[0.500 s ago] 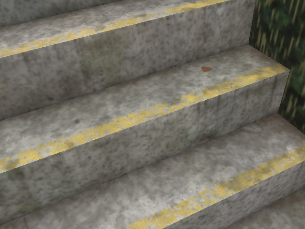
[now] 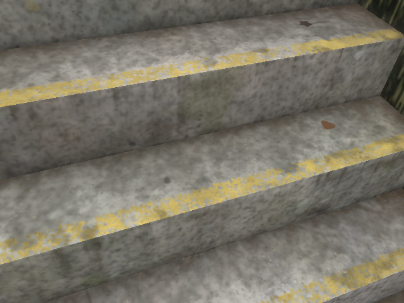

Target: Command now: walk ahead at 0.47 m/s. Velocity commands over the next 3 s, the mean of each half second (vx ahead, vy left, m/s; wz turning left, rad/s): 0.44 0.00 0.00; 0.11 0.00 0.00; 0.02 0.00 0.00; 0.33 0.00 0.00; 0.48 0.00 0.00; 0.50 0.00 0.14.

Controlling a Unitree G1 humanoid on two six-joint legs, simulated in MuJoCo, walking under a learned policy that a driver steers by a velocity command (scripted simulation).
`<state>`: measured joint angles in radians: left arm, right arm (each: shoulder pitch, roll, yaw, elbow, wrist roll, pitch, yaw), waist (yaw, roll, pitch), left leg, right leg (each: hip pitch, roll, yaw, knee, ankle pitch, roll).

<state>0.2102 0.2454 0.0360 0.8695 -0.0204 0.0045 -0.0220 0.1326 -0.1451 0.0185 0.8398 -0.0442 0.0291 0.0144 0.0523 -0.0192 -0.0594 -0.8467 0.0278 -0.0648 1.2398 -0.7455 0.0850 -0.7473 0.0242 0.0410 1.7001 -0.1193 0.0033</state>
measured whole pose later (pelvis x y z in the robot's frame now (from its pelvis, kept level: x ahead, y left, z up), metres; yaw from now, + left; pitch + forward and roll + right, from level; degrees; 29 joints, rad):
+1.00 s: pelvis -0.05 +0.10 -0.09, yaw -4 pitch -1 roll +4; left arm 0.51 0.09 0.00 1.04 0.05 0.10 0.03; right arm 0.02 -0.02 0.04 0.90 -0.01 0.05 -0.06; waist 0.03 -0.04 0.02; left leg -0.87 0.06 0.10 1.63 -0.75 0.00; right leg -0.09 -0.09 -0.16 0.28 -0.20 -0.02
